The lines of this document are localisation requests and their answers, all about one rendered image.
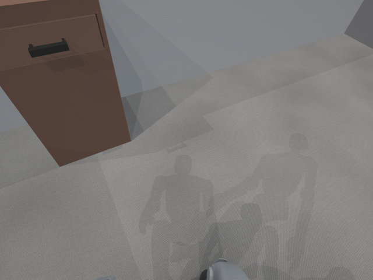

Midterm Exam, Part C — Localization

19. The handle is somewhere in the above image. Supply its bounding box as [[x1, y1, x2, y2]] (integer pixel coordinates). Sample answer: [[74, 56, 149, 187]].
[[28, 38, 69, 58]]

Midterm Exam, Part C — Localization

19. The right robot thigh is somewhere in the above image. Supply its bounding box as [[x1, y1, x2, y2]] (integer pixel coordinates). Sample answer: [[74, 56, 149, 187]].
[[207, 262, 249, 280]]

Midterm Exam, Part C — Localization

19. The cabinet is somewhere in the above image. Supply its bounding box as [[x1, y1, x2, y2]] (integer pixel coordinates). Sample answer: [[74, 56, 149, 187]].
[[0, 0, 131, 167]]

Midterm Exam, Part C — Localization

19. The drawer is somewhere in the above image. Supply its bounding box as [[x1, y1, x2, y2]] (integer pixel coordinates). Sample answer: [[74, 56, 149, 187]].
[[0, 14, 104, 69]]

